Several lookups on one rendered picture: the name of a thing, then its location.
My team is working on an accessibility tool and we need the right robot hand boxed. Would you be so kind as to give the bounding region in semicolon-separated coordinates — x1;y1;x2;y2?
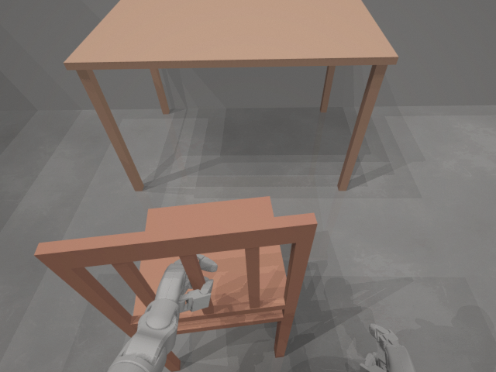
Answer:
360;323;416;372

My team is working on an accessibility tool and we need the left robot hand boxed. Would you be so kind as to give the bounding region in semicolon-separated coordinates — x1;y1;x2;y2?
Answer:
155;254;218;313

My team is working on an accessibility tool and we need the table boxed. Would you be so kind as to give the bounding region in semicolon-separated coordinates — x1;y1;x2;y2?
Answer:
64;0;399;191

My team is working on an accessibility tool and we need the chair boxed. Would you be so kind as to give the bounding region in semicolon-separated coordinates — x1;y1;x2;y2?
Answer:
34;196;318;372

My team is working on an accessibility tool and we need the left robot forearm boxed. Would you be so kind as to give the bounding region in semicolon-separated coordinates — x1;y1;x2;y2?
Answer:
107;298;180;372

